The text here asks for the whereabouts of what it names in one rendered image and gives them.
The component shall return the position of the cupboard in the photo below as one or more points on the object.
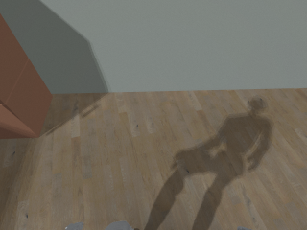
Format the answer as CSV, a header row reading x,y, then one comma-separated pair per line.
x,y
24,97

